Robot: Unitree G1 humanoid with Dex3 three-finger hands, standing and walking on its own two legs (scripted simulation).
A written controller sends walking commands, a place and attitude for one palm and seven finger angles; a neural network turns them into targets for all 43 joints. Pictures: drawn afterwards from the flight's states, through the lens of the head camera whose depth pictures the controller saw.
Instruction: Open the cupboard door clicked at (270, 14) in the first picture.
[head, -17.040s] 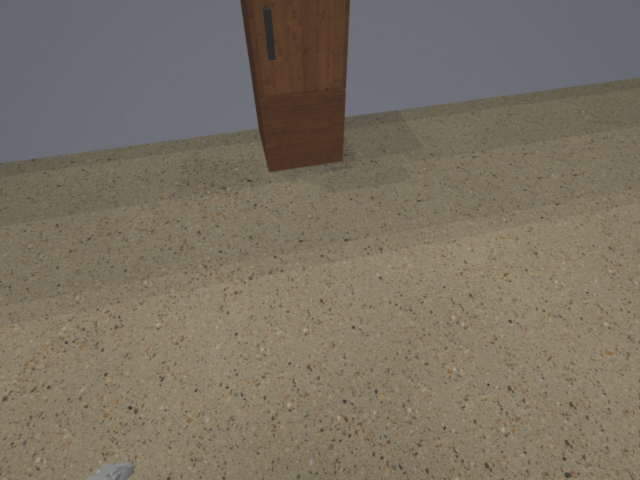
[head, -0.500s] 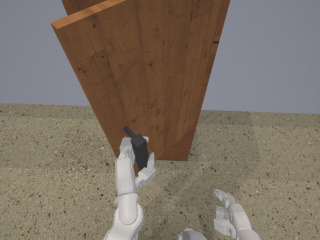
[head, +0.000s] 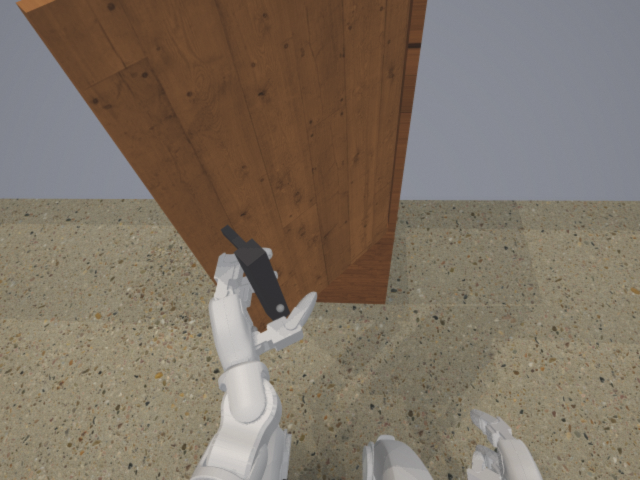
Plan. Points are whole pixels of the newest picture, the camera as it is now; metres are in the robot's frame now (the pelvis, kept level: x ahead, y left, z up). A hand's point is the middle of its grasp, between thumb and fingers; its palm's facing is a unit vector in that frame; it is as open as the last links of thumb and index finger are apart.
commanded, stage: open thumb and fingers to let go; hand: left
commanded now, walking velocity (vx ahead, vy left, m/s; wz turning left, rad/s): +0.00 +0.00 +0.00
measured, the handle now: (256, 276) +0.37 +0.09 +0.03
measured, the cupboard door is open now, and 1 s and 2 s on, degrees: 47 49 49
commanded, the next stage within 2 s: slide the hand sideways off the handle in 0.46 s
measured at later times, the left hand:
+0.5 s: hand (275, 303) +0.33 +0.06 +0.03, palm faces +0.23 -0.97 -0.03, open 15.0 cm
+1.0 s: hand (272, 345) +0.27 +0.06 +0.03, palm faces -0.16 -0.99 +0.00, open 16.3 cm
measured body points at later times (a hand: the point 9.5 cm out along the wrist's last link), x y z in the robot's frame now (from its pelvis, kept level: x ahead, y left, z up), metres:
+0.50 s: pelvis -0.01 +0.04 +0.00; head +0.07 +0.02 +0.44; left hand +0.31 +0.11 +0.03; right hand +0.15 -0.18 -0.12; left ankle +0.05 +0.19 -0.62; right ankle -0.01 -0.04 -0.62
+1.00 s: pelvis -0.01 +0.08 -0.01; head +0.07 +0.06 +0.43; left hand +0.28 +0.12 +0.03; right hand +0.15 -0.15 -0.12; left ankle +0.05 +0.19 -0.62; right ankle -0.01 -0.04 -0.62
